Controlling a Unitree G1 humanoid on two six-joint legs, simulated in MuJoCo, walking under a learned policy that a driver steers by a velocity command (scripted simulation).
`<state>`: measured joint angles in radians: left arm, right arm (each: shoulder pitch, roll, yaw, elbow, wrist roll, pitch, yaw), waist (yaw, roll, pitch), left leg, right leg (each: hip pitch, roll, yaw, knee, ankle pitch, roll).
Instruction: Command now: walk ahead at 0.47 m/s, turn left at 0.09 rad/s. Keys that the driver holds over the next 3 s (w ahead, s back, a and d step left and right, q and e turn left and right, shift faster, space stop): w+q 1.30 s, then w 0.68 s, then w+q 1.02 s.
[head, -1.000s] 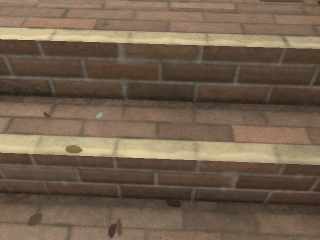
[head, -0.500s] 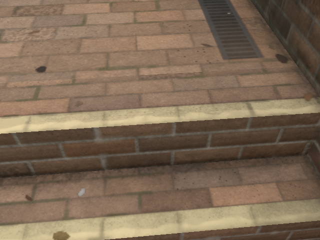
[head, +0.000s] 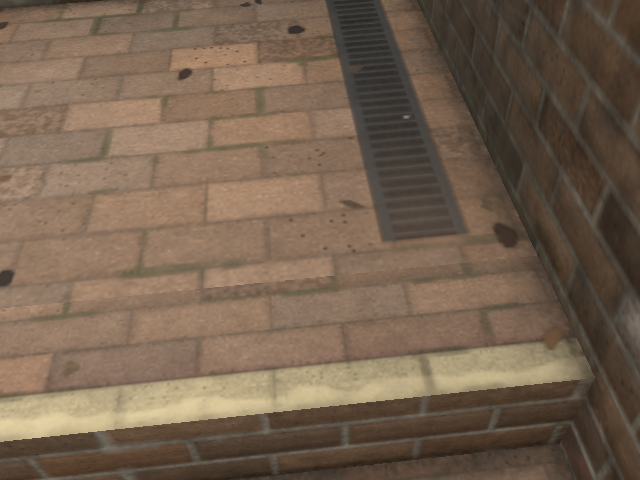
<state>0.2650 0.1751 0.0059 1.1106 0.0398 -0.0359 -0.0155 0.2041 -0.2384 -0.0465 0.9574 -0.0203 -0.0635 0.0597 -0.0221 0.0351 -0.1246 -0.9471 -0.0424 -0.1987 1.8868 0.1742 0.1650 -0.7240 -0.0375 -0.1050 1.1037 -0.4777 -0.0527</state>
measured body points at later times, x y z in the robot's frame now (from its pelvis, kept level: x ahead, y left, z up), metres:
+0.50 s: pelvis +0.25 +0.03 +0.16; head +0.26 +0.05 +0.61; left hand +0.16 +0.24 +0.01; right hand +0.51 -0.13 +0.08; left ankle +0.28 +0.12 -0.45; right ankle +0.09 -0.12 -0.50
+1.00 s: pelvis +0.49 +0.06 +0.39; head +0.49 +0.07 +0.84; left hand +0.53 +0.35 +0.29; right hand +0.64 -0.15 +0.25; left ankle +0.33 +0.12 -0.17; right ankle +0.60 -0.01 -0.25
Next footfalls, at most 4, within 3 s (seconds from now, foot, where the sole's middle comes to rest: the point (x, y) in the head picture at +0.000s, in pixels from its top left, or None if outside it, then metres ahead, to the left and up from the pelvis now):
0.40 left None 0.32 0.13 -0.49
0.86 right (333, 305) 0.64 0.01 -0.29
1.36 left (129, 313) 0.64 0.33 -0.29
1.84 right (104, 151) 1.07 0.47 -0.29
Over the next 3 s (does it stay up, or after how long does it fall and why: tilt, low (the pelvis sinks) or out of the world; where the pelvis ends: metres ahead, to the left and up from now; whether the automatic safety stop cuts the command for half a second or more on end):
stays up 1.18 0.83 0.48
